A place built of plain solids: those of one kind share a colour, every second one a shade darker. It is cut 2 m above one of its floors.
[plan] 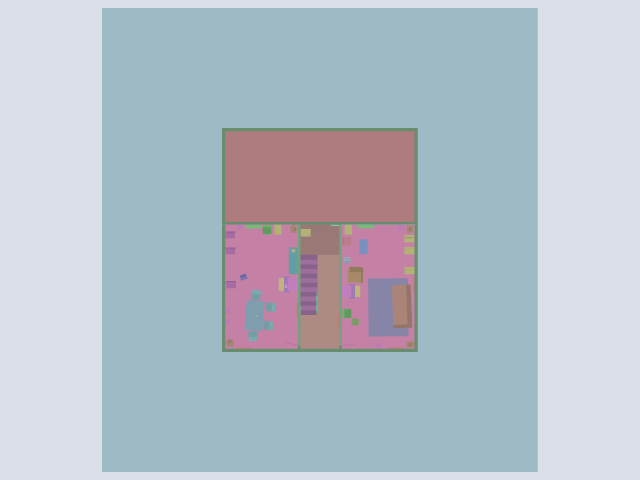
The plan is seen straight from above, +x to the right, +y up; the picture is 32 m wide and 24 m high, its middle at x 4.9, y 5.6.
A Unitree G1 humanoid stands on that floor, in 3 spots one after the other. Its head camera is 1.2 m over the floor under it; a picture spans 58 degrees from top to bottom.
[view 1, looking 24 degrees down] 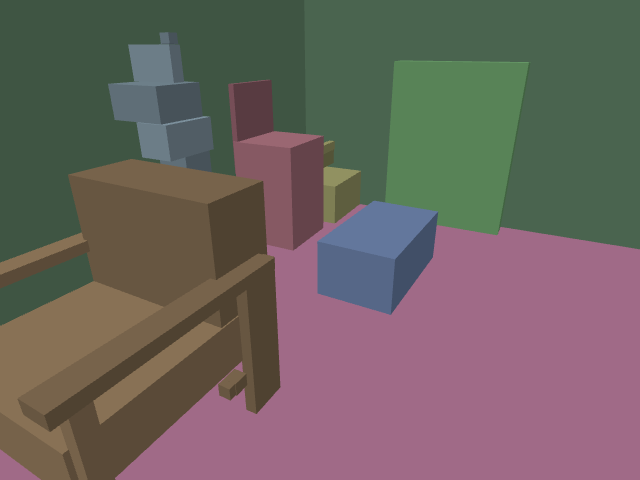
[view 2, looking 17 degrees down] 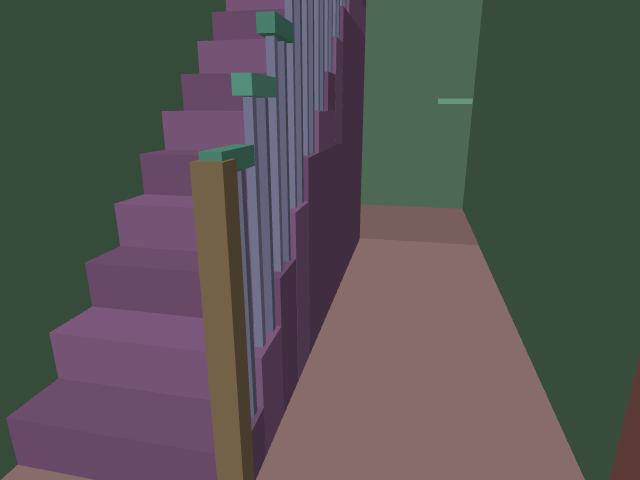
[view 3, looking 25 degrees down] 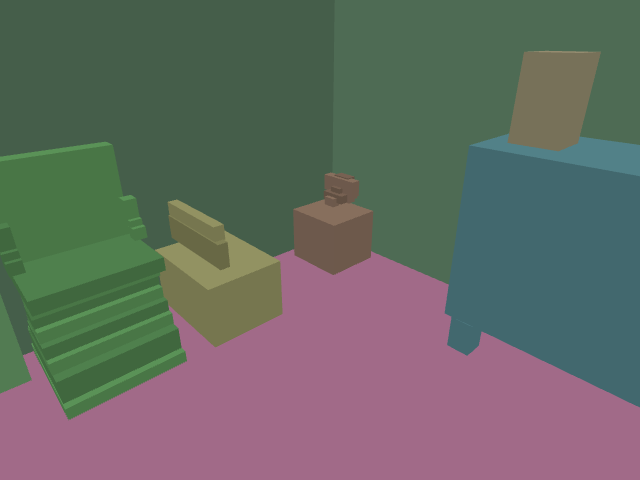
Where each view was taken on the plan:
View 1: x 7.78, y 3.12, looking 117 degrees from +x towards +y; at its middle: toy_box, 2.22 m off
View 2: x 5.22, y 0.88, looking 102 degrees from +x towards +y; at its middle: stair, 2.29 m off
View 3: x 1.93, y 4.47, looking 47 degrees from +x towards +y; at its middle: bin_bag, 2.41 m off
